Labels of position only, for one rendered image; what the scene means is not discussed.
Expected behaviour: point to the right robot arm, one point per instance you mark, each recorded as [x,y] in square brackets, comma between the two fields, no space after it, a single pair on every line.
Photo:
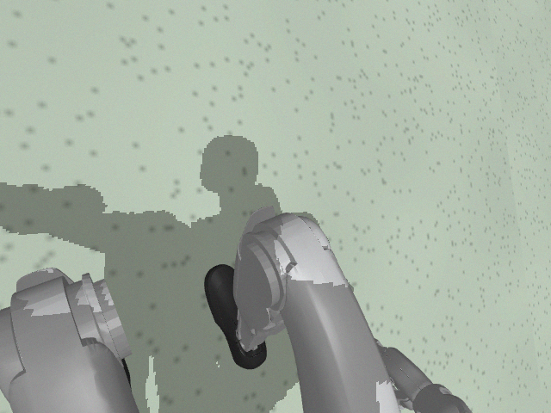
[437,398]

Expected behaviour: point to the right robot foot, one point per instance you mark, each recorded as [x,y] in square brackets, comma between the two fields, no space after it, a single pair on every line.
[218,286]

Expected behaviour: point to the right robot hand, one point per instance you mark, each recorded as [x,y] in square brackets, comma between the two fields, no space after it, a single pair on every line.
[404,374]

